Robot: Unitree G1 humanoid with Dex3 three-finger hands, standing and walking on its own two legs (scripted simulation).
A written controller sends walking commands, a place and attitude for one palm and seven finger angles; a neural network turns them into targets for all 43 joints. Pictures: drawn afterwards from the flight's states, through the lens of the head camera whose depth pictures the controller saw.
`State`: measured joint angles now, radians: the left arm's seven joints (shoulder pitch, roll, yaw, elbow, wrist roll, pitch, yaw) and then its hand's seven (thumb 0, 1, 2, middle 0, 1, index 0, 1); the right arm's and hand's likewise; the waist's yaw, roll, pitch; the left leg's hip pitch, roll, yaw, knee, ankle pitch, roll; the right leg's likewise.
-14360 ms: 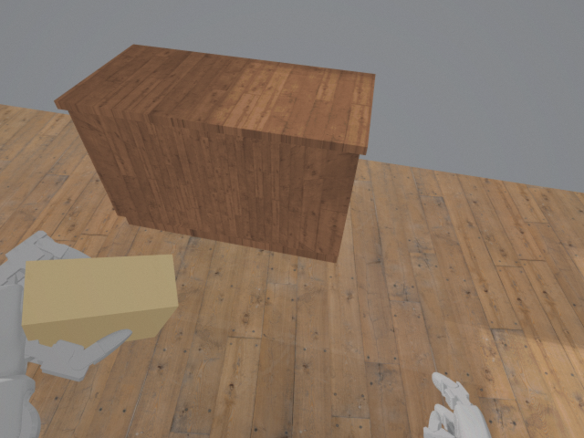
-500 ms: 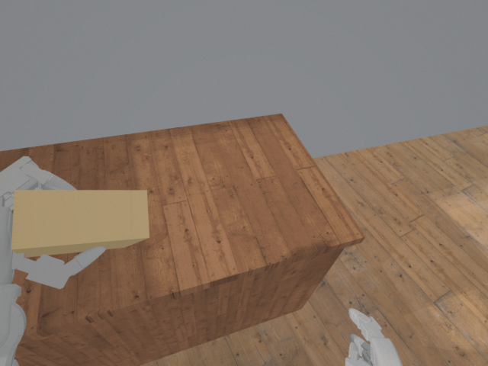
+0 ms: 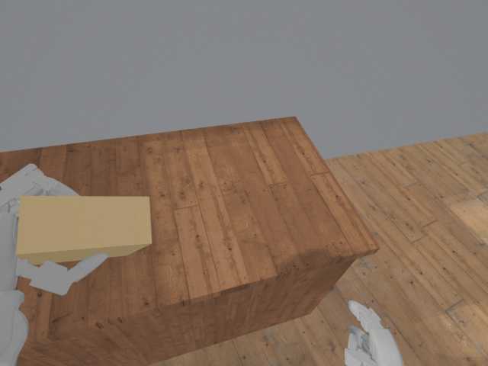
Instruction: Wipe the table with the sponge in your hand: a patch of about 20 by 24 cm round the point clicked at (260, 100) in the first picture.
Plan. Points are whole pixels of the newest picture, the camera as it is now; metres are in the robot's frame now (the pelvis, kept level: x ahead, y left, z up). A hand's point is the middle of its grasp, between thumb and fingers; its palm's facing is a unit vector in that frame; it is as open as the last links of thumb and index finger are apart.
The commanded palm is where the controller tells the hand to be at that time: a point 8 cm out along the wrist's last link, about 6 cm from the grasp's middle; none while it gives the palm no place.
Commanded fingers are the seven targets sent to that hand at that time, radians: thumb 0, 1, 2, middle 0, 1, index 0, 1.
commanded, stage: look again from close up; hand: left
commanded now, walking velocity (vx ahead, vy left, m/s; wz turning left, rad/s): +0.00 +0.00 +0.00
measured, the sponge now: (103, 231) +0.23 +0.22 +0.14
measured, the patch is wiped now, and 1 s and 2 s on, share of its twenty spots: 0.00 0.00 0.00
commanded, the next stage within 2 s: shuffle to correct the standing spot in 0.14 s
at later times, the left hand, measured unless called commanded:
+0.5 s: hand (135, 202) +0.27 +0.18 +0.16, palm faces +0.37 -0.85 -0.37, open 9.8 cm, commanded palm +0.21 +0.21 +0.17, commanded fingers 0.00 0.10 1.30 -1.20 -1.60 -1.20 -1.60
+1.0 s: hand (206, 194) +0.30 +0.10 +0.16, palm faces +0.30 -0.87 -0.39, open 9.8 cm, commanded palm +0.24 +0.14 +0.17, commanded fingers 0.00 0.10 1.30 -1.20 -1.60 -1.20 -1.60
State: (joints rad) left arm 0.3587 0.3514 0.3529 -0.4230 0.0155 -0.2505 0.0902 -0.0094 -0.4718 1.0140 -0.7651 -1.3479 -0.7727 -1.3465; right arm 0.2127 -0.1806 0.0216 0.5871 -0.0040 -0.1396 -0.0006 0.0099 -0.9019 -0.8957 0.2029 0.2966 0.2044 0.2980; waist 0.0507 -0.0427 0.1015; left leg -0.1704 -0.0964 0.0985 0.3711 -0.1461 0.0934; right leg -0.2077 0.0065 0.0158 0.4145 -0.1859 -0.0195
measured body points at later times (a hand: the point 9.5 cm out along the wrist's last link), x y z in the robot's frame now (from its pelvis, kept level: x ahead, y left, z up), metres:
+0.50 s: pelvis +0.04 -0.06 +0.00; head +0.06 -0.05 +0.45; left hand +0.24 +0.23 +0.18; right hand +0.23 -0.28 -0.07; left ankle +0.05 +0.02 -0.74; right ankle +0.06 -0.14 -0.74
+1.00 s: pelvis +0.07 -0.14 +0.00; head +0.09 -0.12 +0.45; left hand +0.28 +0.14 +0.18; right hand +0.22 -0.39 -0.08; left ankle +0.05 +0.02 -0.74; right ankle +0.06 -0.14 -0.74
